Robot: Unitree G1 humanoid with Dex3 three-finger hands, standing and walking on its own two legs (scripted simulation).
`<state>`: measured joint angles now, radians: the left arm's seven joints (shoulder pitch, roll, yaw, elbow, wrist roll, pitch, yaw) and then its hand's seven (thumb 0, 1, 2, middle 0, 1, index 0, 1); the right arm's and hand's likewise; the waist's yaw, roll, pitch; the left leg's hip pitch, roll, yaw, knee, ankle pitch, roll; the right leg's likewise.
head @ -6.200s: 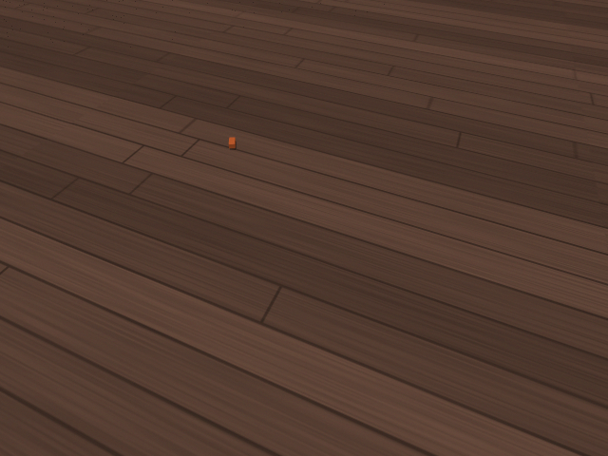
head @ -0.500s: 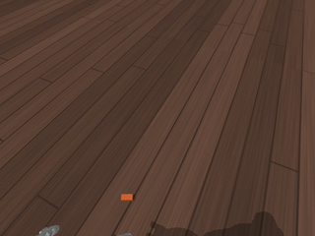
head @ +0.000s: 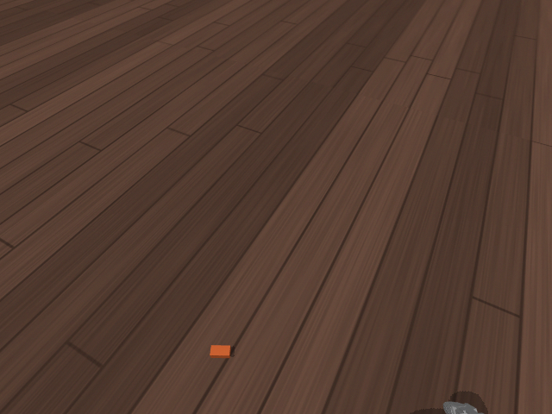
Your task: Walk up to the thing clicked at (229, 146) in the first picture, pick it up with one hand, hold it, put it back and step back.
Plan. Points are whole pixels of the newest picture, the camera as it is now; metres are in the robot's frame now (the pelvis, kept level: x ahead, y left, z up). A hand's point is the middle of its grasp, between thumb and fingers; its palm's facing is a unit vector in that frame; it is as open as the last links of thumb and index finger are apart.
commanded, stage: walk up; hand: left
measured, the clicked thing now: (220, 351) +0.46 +0.19 -0.75
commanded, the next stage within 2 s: none
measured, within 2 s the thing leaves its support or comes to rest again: neither
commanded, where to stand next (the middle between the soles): +0.08 +0.00 m, yaw +0 degrees
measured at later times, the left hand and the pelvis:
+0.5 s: hand out of the picture +0.09 +0.27 -0.15, palm faces -0.01 -0.95 -0.32, open 7.4 cm; pelvis +0.01 +0.02 +0.01, yaw +0 degrees
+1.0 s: hand out of the picture +0.10 +0.26 -0.15, palm faces +0.02 -0.94 -0.33, open 7.4 cm; pelvis +0.02 +0.01 +0.01, yaw +1 degrees
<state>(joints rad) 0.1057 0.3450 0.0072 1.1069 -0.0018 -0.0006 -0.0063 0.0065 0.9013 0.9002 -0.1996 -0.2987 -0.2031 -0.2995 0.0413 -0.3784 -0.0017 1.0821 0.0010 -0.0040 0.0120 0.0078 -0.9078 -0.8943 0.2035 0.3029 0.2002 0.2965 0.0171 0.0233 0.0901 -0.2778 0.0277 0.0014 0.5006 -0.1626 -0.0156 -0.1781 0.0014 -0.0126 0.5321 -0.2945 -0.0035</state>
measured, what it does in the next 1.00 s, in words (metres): stands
